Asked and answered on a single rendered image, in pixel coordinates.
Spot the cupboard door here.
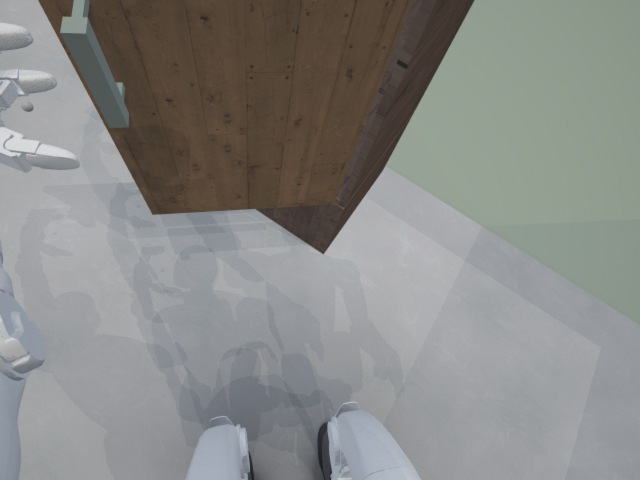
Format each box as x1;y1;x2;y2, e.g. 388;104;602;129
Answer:
38;0;414;215

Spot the handle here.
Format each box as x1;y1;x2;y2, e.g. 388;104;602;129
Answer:
60;0;129;128

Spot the robot right shin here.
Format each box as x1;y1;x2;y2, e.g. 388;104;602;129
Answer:
329;402;359;480

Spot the robot left hand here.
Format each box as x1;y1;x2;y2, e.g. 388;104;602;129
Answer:
0;23;80;173

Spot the left robot upper arm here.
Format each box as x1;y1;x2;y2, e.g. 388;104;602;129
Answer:
0;291;46;480

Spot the left robot thigh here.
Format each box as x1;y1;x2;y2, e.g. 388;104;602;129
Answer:
186;424;250;480

